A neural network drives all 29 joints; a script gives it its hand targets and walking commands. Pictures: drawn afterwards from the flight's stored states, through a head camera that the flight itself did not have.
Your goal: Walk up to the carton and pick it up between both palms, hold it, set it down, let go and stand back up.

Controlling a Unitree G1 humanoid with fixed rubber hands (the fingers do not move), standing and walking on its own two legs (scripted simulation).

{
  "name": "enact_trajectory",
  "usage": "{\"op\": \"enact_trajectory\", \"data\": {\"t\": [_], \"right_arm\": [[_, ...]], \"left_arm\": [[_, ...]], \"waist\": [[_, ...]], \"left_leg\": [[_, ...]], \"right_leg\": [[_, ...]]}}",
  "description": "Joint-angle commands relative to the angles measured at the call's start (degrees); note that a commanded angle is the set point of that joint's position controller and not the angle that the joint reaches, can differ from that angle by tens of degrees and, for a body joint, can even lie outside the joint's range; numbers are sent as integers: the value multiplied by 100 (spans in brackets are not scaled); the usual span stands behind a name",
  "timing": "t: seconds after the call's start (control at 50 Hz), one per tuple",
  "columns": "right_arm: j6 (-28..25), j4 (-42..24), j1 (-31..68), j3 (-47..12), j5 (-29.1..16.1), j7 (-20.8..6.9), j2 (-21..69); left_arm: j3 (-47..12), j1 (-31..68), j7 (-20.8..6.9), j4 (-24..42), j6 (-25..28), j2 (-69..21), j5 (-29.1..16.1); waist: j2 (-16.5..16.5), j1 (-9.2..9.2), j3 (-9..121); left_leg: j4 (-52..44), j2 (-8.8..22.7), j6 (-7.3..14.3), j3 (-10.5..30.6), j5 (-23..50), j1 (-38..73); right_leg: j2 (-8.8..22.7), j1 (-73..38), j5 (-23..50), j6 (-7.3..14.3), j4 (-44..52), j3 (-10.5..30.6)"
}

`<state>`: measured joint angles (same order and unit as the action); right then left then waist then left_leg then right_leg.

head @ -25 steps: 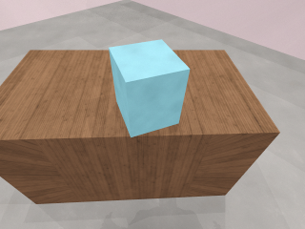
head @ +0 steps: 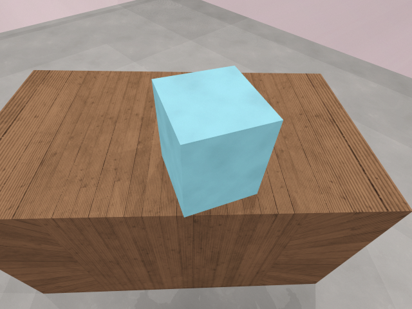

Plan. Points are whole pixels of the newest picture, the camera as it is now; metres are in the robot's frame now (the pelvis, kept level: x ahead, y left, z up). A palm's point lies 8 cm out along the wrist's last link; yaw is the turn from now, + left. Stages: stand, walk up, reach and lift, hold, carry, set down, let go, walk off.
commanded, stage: walk up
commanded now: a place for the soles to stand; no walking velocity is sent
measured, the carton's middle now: (209, 141) +0.49 +0.01 +0.05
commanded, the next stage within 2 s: none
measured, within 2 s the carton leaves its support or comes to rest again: neither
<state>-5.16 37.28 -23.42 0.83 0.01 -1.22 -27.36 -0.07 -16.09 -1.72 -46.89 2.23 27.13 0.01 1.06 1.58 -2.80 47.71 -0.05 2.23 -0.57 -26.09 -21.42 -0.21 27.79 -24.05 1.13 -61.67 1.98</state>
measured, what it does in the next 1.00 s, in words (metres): steps on the spot: right foot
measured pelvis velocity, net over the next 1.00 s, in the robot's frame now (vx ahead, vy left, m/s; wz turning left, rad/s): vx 0.05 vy -0.02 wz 0.00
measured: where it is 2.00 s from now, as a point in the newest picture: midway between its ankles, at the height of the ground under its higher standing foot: outside the picture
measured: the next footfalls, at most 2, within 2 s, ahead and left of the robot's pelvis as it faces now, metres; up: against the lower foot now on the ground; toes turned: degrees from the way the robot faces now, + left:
right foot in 0.22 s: +0.17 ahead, -0.14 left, +0.00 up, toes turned +1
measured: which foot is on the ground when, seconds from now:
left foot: down 0.00-1.00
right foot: up 0.00-0.20, down 0.22-1.00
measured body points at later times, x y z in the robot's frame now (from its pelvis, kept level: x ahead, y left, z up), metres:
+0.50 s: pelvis +0.07 -0.01 -0.01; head +0.12 +0.01 +0.44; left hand +0.22 +0.30 -0.12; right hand +0.16 -0.32 -0.09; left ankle +0.05 +0.10 -0.71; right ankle +0.13 -0.14 -0.70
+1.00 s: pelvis +0.05 -0.02 -0.01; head +0.08 -0.01 +0.44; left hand +0.21 +0.28 -0.11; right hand +0.17 -0.33 -0.08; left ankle +0.05 +0.10 -0.71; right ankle +0.13 -0.14 -0.71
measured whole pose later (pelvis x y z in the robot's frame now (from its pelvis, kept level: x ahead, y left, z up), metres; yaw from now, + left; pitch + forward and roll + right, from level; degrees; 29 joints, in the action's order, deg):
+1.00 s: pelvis +0.05 -0.02 -0.01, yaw +0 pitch -3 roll +0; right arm -4.0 37.5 -14.4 0.8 0.0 0.8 -23.0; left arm -0.1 -5.4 -1.0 -47.1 0.6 24.3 0.0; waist 1.7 1.5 -5.8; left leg 49.2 0.2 0.0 0.3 -26.6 -19.8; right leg 0.1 26.6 -18.1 0.2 -47.5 0.3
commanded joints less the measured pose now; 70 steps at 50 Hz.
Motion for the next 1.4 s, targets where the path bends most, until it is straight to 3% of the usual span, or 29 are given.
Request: {"op": "enact_trajectory", "data": {"t": [0.0, 0.02, 0.06, 0.1, 0.14, 0.18, 0.2, 0.22, 0.24, 0.26, 0.3, 0.34, 0.36, 0.38, 0.4, 0.42, 0.48, 0.54, 0.58, 0.6, 0.66, 0.88, 0.94, 1.04, 1.16, 1.18, 1.22, 1.32, 1.38], "right_arm": [[-167, 105, -746, 707, -10, 285, -1495], [-139, 101, -811, 706, 37, 257, -1468], [-92, 39, -693, 647, 19, 282, -1338], [-60, 3, -504, 614, 8, 303, -1363], [-5, -39, -350, 564, -35, 318, -1300], [50, -125, 11, 494, -85, 365, -1196], [-1, -165, -172, 399, -162, 373, -915], [-27, -150, -16, 336, -180, 374, -712], [-10, -176, -47, 434, -260, 426, -816], [66, -169, 22, 427, -233, 441, -828], [84, 61, -66, 397, -97, 424, -817], [-9, 458, -697, 457, -106, 413, -745], [-60, 529, -856, 496, -18, 452, -892], [-66, 321, -445, 544, 136, 468, -1112], [-69, 195, 242, 530, 99, 465, -1213], [-110, 211, 525, 511, 67, 433, -1443], [-18, 252, 808, 442, 3, 391, -964], [17, 323, 460, 395, -125, 408, -607], [8, 248, 742, 373, -45, 407, -841], [2, 304, 800, 387, -20, 412, -857], [47, 349, 824, 372, -27, 390, -785], [66, 459, 1133, 378, 83, 332, -804], [98, 408, 878, 417, 71, 329, -911], [52, 428, 1120, 443, 89, 302, -833], [116, 515, 1170, 358, 126, 248, -770], [127, 568, 957, 397, 87, 248, -796], [146, 594, 773, 388, 142, 252, -798], [98, 651, 974, 335, 168, 248, -847], [106, 511, 983, 351, 138, 248, -770]], "left_arm": [[467, 422, 71, 749, 183, 857, -46], [533, 498, 53, 761, 185, 1034, -69], [541, 741, 92, 736, 163, 957, -35], [442, 931, 65, 761, 168, 794, 31], [442, 780, 95, 463, 166, 776, 46], [473, 134, 175, 230, 213, 790, 134], [581, -99, 183, 178, 211, 1091, 170], [632, -378, 253, 186, 212, 1353, 192], [627, -223, 281, 364, 160, 1298, -21], [681, 22, 276, 399, 124, 1335, -39], [446, 613, 258, 323, 24, 940, 37], [421, 1325, 280, 486, -52, 945, -11], [382, 1261, 239, 521, -109, 838, -36], [279, 1067, 240, 535, -139, 437, -112], [323, 955, 207, 512, -134, 436, -91], [446, 1072, 198, 509, -157, 716, -28], [479, 911, 151, 180, -12, 810, -38], [489, 1090, 182, 403, -5, 927, 3], [450, 1217, 198, 344, -67, 831, -49], [434, 1410, 209, 211, -62, 816, 7], [431, 1294, 169, 277, -67, 824, 3], [466, 1219, 152, 214, -54, 731, 71], [463, 1417, 115, 228, -71, 861, 86], [501, 1398, 94, 214, -79, 770, 52], [455, 1354, 90, 218, -47, 771, 153], [423, 1300, 71, 155, -40, 858, 176], [479, 1386, 63, 205, -73, 779, 146], [439, 1457, 54, 307, -40, 661, 140], [471, 1307, 62, 167, -35, 840, 122]], "waist": [[-957, 151, -98], [-1056, 304, 79], [-1190, 278, -74], [-1124, 313, 120], [-966, 175, 273], [-677, -282, 1038], [-233, -530, 1446], [289, -751, 1895], [622, -677, 1573], [805, -535, 1318], [527, -173, 262], [442, 280, -48], [189, 295, 75], [-771, 73, 207], [-632, -159, 327], [-732, -267, 197], [-327, -313, 721], [-154, -88, 1363], [-121, -116, 1070], [-536, -132, 736], [-4, -115, 772], [-550, -274, 582], [142, -145, 413], [-190, -219, 582], [-290, -217, 104], [248, -161, 422], [296, -136, 440], [-129, -243, 508], [262, -249, 834]], "left_leg": [[-1901, 1532, 764, 2076, 4398, 2251], [-1844, 1497, 1012, 1870, 4188, 2191], [-1666, 1275, 812, 1710, 5250, 2178], [-1393, 1269, 804, 1483, 4896, 2176], [-1040, 1179, 500, 1207, 5543, 1776], [55, 856, 254, 693, 5601, 944], [400, 788, 93, 519, 5056, -18], [1661, 352, -192, 359, 3909, -679], [2239, -90, -436, 192, 1390, -745], [1847, 9, -349, 404, -1086, -938], [862, 127, -129, 358, -1616, -373], [-1418, 238, -37, 331, 152, 475], [-2041, 511, -167, 844, 1505, 798], [-1987, 1187, 16, 1872, 2778, 1352], [-1959, 1869, 517, 2658, 3414, 1141], [-1552, 1965, 883, 2315, 4056, 356], [-908, 724, 71, 720, 3175, 315], [-397, 502, -59, 732, 2720, 895], [-825, 780, 51, 1017, 2743, 696], [-932, 737, 162, 1080, 2568, 399], [-931, 779, 154, 1063, 1931, 387], [-1358, 771, 206, 1119, 963, 69], [-1371, 694, 125, 1033, 379, -162], [-1638, 803, 216, 1423, 491, 27], [-1504, 444, 123, 852, 52, -245], [-1304, 392, 98, 642, 198, -21], [-1463, 325, 134, 620, -212, 76], [-1648, 571, 121, 862, 495, -148], [-1447, 477, 97, 647, 680, 34]], "right_leg": [[210, 1966, -356, -44, -308, 23], [249, 1666, -541, -106, 268, -212], [145, 1593, -151, -122, 665, -407], [181, 1293, 41, -82, 1593, -748], [14, 417, 455, 44, 2068, -931], [-38, -1521, 2066, 341, 2914, -866], [268, -2823, 2862, 727, 2389, -496], [1441, -3350, 3772, 1290, 2698, 1449], [2151, -2829, 4592, 1985, 2935, 2443], [2292, -2541, 4499, 2114, 2928, 2585], [1664, -915, 2825, 1542, 3099, 1834], [1268, -335, 3081, 928, 2118, 1107], [780, -319, 2792, 502, 1260, 585], [407, 360, 2368, 150, 767, 482], [154, 328, 749, -13, 1070, 35], [286, -231, -85, 19, 1355, -19], [425, -1321, 2709, 345, 2001, 224], [918, -1146, 3300, 797, 1838, 838], [666, -1055, 3094, 463, 1762, 375], [665, -1163, 2916, 506, 1867, 510], [594, -1025, 2345, 483, 2055, 480], [616, -958, 1095, 480, 2372, 607], [677, -1030, 892, 451, 2548, 759], [563, -826, 527, 391, 2468, 676], [663, -777, 161, 494, 3077, 1057], [772, -750, 25, 510, 3131, 1129], [853, -742, -522, 469, 3300, 1199], [554, -1002, 356, 379, 2879, 755], [779, -1280, 874, 463, 2999, 1002]]}}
